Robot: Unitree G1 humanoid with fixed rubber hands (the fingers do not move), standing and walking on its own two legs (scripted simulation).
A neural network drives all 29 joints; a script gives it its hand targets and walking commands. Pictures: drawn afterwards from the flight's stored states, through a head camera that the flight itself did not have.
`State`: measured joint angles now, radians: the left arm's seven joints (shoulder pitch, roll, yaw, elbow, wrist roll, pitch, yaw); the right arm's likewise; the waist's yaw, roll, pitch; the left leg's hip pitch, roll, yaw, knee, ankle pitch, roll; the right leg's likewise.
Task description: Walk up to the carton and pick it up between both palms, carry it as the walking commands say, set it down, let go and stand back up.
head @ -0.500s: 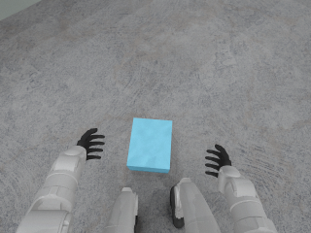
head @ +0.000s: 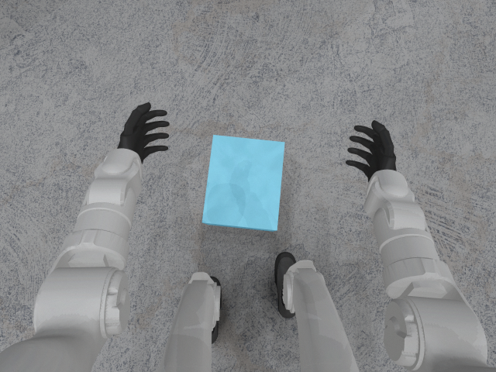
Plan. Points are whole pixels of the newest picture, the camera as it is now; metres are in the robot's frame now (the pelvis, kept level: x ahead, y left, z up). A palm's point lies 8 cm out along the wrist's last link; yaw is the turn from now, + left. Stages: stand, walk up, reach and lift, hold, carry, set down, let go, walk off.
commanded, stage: reach and lift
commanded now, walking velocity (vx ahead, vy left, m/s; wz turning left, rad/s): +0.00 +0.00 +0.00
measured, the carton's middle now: (244, 185) +0.47 +0.01 -0.58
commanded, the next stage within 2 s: none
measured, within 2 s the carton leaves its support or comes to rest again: neither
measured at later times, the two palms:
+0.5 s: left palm (151, 145) +0.48 +0.18 -0.17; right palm (369, 163) +0.44 -0.23 -0.17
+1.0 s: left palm (170, 160) +0.49 +0.18 -0.32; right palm (336, 174) +0.45 -0.21 -0.33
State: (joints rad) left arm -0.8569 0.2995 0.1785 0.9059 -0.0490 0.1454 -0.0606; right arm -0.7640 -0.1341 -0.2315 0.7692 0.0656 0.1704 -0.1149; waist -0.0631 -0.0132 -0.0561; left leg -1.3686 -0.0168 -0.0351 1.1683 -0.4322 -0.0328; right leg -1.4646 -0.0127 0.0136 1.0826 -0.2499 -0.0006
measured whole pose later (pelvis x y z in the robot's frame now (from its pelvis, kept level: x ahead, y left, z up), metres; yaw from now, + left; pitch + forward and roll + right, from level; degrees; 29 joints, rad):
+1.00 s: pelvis -0.03 +0.01 -0.19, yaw +1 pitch +47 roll +2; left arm -1.17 0.35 0.16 0.96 -0.11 0.10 0.04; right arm -1.08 -0.23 -0.30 0.88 0.10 0.08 -0.11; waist -0.06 0.00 0.00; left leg -2.08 -0.04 -0.03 1.88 -0.62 -0.04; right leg -2.20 -0.01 0.03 1.76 -0.38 0.02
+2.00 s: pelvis -0.05 +0.01 -0.29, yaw +1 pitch +39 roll +0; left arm -1.42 0.37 -0.07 1.18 -0.22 -0.01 0.06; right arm -1.44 -0.37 -0.16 1.37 0.28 -0.07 -0.09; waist -0.05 -0.03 0.32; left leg -2.28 -0.05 -0.04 2.24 -0.64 -0.04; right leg -2.39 -0.04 0.02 2.09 -0.38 0.01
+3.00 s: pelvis -0.05 +0.01 -0.30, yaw +2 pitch +36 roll +0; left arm -1.48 0.32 0.03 1.26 -0.10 0.05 0.06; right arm -1.53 -0.29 -0.19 1.41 0.16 0.00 -0.12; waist -0.06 -0.04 0.35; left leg -2.26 -0.05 -0.03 2.26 -0.63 -0.04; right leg -2.38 -0.04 0.03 2.11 -0.37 0.01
